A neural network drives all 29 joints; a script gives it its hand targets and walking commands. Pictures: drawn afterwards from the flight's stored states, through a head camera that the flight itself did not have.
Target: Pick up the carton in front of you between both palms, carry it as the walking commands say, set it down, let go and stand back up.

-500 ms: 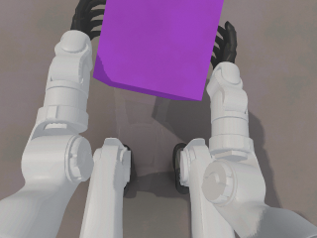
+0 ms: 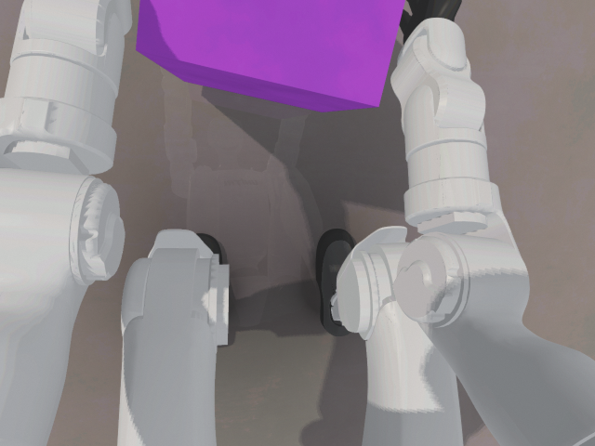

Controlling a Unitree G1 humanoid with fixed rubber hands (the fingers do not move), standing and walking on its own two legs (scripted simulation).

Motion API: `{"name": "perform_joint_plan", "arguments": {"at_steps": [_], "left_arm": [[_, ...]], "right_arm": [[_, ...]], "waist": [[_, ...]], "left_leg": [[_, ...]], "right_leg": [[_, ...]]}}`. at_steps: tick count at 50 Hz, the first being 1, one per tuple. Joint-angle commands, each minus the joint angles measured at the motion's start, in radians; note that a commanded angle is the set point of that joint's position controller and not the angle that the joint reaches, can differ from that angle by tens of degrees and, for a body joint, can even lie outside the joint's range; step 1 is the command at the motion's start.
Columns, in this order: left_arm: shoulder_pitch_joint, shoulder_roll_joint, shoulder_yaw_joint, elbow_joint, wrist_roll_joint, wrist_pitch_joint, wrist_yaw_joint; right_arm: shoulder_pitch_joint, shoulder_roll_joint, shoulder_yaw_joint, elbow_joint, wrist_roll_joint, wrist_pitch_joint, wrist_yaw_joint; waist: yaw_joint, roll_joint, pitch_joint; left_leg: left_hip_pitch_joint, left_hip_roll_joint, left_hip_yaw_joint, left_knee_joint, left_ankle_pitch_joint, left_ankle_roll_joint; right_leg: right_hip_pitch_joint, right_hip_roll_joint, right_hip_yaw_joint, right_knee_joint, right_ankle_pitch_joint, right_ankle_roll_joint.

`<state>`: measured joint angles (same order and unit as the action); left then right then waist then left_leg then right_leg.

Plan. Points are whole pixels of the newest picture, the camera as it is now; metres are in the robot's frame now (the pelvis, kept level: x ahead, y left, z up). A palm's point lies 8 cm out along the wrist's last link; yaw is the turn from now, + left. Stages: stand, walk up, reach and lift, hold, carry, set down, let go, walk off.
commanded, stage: set down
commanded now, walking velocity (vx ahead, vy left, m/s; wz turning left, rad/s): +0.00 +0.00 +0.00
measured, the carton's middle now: out of the picture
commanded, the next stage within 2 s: none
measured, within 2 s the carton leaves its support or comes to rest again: rests again in 0.50 s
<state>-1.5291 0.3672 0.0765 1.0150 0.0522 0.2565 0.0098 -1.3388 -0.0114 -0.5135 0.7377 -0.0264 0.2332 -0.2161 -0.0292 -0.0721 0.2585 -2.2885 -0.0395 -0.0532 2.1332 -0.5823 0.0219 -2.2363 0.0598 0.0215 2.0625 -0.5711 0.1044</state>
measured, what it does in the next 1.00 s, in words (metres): stands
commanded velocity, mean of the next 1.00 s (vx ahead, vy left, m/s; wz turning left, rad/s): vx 0.00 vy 0.00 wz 0.00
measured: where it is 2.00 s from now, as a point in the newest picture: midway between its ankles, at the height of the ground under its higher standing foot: (270, 304)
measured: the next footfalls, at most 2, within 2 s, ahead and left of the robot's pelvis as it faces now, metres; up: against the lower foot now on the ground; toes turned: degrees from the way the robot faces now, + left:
none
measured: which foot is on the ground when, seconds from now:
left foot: down 0.00-1.00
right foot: down 0.00-1.00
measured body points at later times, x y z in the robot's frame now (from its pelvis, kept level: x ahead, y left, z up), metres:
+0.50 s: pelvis +0.00 +0.00 -0.02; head +0.37 +0.06 +0.23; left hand +0.56 +0.19 -0.20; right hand +0.55 -0.12 -0.19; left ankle +0.09 +0.11 -0.36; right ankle +0.12 -0.14 -0.36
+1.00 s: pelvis +0.00 -0.01 -0.02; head +0.37 +0.06 +0.22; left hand +0.56 +0.19 -0.21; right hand +0.55 -0.12 -0.20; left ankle +0.09 +0.11 -0.36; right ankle +0.12 -0.14 -0.36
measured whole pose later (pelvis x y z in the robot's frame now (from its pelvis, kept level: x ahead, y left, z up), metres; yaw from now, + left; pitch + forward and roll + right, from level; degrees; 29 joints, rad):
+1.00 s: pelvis +0.00 -0.01 -0.02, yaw +0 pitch +37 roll -5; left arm -1.56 0.37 0.25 1.11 0.17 0.21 -0.14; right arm -1.45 -0.11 -0.57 0.99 -0.12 0.18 -0.09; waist -0.01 -0.08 0.36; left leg -2.27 -0.01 -0.05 2.23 -0.61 0.02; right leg -2.24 0.11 0.03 2.16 -0.58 0.11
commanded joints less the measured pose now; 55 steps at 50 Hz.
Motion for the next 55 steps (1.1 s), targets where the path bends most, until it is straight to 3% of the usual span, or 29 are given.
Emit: {"name": "perform_joint_plan", "arguments": {"at_steps": [1, 14, 23, 30, 39, 48, 50, 52, 53, 55], "left_arm": [[-0.456, -0.963, -0.278, -0.135, -0.113, -0.04, -0.249], [-0.45, -0.903, -0.202, -0.04, -0.093, -0.072, -0.258], [-0.473, -0.833, -0.182, -0.021, -0.095, -0.089, -0.266], [-0.414, -0.788, -0.119, 0.032, -0.053, -0.074, -0.286], [-0.322, -0.723, -0.033, 0.1, 0.033, -0.051, -0.302], [-0.292, -0.604, 0.015, 0.117, 0.082, -0.046, -0.289], [-0.279, -0.511, 0.033, 0.12, 0.087, -0.058, -0.269], [-0.259, -0.292, 0.074, 0.122, 0.092, -0.085, -0.218], [-0.244, -0.091, 0.113, 0.113, 0.09, -0.107, -0.167], [-0.252, 0.223, 0.117, 0.101, 0.031, -0.154, -0.069]], "right_arm": [[-0.627, 0.799, 0.466, -0.036, 0.096, -0.024, 0.284], [-0.596, 0.762, 0.394, 0.035, 0.062, -0.047, 0.292], [-0.564, 0.752, 0.355, 0.111, 0.057, -0.055, 0.298], [-0.557, 0.737, 0.329, 0.156, 0.043, -0.051, 0.308], [-0.504, 0.672, 0.259, 0.222, -0.007, -0.045, 0.317], [-0.434, 0.571, 0.178, 0.255, -0.05, -0.041, 0.302], [-0.398, 0.483, 0.148, 0.251, -0.06, -0.049, 0.281], [-0.317, 0.282, 0.095, 0.245, -0.08, -0.072, 0.228], [-0.258, 0.092, 0.049, 0.25, -0.092, -0.095, 0.181], [-0.202, -0.204, 0.036, 0.243, -0.042, -0.145, 0.087]], "waist": [[0.01, 0.244, -1.286], [0.013, 0.187, -1.057], [0.032, 0.154, -0.966], [0.059, 0.09, -0.86], [0.07, 0.083, -0.714], [0.059, 0.086, -0.662], [0.053, 0.089, -0.672], [0.043, 0.095, -0.694], [0.04, 0.105, -0.718], [0.029, 0.119, -0.808]], "left_leg": [[0.857, -0.052, 0.069, -0.183, 0.523, -0.045], [0.643, -0.056, 0.06, -0.164, 0.396, -0.022], [0.578, -0.05, 0.053, -0.142, 0.366, -0.009], [0.485, -0.047, 0.048, -0.128, 0.303, 0.008], [0.396, -0.045, 0.042, -0.127, 0.253, 0.017], [0.414, -0.035, 0.033, -0.133, 0.224, 0.012], [0.434, -0.026, 0.035, -0.131, 0.226, 0.004], [0.465, -0.011, 0.039, -0.129, 0.234, -0.01], [0.501, -0.003, 0.046, -0.133, 0.245, -0.021], [0.566, 0.012, 0.042, -0.127, 0.276, -0.036]], "right_leg": [[0.444, 0.101, -0.164, -0.067, 0.354, -0.044], [0.416, 0.099, -0.145, -0.034, 0.322, -0.052], [0.411, 0.106, -0.137, -0.008, 0.306, -0.053], [0.384, 0.111, -0.129, -0.005, 0.255, -0.053], [0.332, 0.115, -0.116, -0.012, 0.209, -0.058], [0.33, 0.106, -0.121, -0.007, 0.184, -0.046], [0.35, 0.098, -0.126, -0.005, 0.189, -0.037], [0.385, 0.084, -0.13, -0.007, 0.201, -0.025], [0.402, 0.075, -0.133, -0.012, 0.208, -0.017], [0.434, 0.055, -0.137, -0.012, 0.248, -0.005]]}}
